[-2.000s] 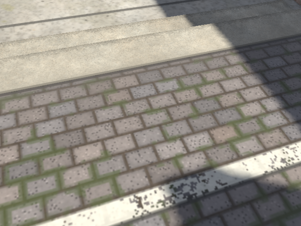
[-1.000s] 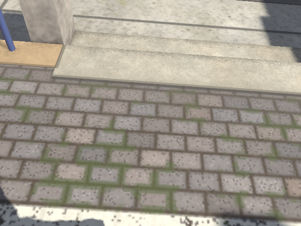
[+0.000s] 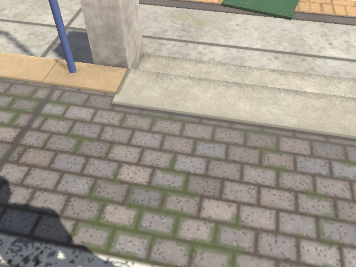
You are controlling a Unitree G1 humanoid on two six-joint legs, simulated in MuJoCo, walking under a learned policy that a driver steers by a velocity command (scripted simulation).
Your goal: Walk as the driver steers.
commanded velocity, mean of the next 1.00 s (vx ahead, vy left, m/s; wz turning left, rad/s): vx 0.20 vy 0.00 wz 0.00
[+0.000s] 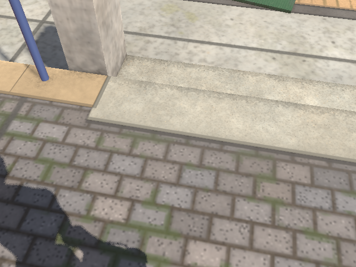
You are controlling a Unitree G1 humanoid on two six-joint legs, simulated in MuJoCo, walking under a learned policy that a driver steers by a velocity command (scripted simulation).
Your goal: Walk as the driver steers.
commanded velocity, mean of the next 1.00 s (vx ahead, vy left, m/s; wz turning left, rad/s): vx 0.20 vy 0.00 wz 0.00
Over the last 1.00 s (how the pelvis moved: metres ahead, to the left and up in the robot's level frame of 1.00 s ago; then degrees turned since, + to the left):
0.26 -0.05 -0.02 -1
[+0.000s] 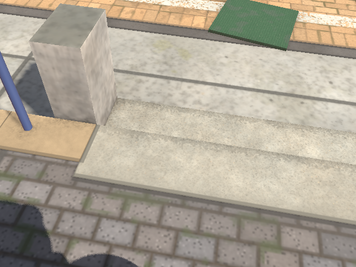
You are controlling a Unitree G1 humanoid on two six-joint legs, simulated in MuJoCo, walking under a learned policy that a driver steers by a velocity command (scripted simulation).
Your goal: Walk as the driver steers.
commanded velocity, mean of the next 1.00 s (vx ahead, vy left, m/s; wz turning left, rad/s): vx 0.49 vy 0.00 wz -0.15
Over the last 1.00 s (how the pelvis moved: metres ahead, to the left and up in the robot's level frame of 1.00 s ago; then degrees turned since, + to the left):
0.24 0.02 0.02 1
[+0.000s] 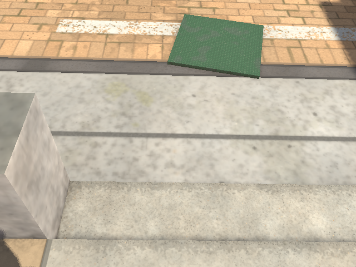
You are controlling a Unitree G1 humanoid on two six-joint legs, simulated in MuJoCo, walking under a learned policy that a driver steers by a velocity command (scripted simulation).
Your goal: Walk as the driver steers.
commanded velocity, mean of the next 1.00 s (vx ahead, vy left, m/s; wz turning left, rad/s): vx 0.49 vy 0.00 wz -0.52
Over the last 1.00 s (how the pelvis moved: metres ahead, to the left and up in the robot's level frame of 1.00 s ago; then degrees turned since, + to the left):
0.56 0.02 0.00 -12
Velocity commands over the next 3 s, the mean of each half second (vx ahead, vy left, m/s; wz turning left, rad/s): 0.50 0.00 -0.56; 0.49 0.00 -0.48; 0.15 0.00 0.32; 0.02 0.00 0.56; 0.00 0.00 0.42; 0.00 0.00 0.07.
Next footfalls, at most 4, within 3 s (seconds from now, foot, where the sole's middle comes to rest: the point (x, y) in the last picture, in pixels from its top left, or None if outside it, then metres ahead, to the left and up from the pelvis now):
0.32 right None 0.30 -0.12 -0.78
1.00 left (208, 214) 0.75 -0.13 -0.89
1.58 right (253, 219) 0.73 -0.32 -0.89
2.18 left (191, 226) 0.69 -0.05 -0.89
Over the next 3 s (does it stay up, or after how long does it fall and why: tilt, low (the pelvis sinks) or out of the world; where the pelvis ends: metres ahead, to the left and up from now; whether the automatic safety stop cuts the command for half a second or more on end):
stays up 0.71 -0.17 -0.11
